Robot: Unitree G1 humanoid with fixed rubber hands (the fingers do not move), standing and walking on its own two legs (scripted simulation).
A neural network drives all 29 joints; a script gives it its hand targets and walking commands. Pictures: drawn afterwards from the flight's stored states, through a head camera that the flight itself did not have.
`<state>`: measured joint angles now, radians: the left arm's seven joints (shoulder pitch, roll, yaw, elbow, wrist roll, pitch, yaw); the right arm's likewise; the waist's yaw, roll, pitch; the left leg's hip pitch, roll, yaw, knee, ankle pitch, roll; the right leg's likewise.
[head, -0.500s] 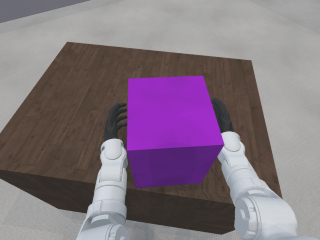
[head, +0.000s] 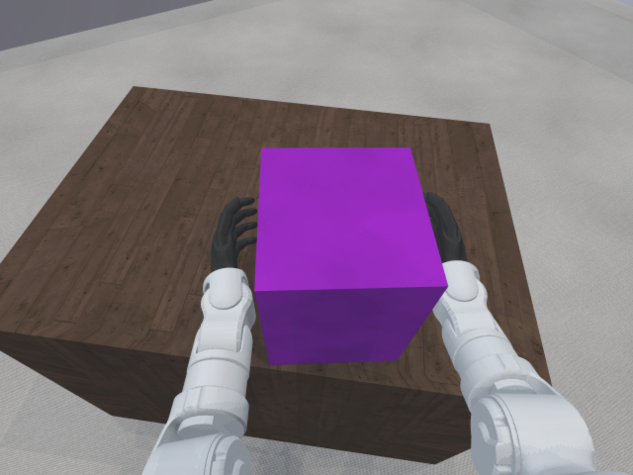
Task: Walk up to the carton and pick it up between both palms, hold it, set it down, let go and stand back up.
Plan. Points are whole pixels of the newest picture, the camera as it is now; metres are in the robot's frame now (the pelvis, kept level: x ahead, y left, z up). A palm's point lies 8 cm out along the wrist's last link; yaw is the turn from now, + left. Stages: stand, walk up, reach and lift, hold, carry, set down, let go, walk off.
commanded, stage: reach and lift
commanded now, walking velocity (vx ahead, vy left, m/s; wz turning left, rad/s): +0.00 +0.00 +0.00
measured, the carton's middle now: (335, 263) +0.39 +0.03 +0.01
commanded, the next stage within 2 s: hold in 1.98 s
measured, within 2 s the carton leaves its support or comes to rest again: neither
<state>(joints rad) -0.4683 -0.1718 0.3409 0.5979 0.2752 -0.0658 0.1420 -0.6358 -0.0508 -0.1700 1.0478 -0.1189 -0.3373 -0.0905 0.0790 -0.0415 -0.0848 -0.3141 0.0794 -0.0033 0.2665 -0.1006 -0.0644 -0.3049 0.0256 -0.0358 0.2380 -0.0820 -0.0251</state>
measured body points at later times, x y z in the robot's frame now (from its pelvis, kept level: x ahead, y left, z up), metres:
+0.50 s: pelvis +0.00 +0.02 +0.00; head -0.01 +0.05 +0.45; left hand +0.37 +0.19 +0.11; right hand +0.40 -0.11 +0.11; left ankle +0.01 +0.16 -0.75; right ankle +0.01 -0.10 -0.75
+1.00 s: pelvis +0.00 +0.03 +0.00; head -0.04 +0.06 +0.45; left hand +0.37 +0.19 +0.16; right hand +0.38 -0.11 +0.15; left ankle +0.01 +0.16 -0.75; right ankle +0.01 -0.10 -0.75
